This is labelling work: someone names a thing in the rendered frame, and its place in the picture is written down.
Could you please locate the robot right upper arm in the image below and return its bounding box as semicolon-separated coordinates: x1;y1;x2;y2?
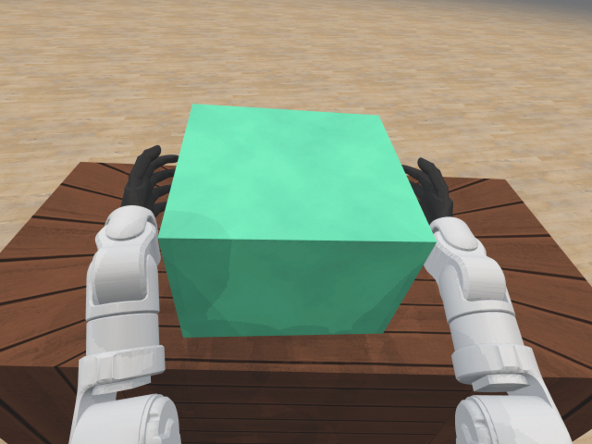
455;395;570;444

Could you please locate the robot right forearm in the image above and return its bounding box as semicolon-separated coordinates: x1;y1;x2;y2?
424;216;573;444

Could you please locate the robot right hand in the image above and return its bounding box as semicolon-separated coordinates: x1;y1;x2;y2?
402;157;454;225

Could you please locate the robot left hand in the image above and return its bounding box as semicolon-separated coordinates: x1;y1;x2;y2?
120;145;179;217

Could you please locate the robot left upper arm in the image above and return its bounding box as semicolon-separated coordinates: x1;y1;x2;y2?
71;394;181;444

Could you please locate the carton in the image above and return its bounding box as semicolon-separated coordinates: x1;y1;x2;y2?
158;104;437;338

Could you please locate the pedestal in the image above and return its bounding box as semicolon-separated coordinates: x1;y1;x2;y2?
0;162;592;444

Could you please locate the robot left forearm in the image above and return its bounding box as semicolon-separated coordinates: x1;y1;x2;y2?
68;205;166;444

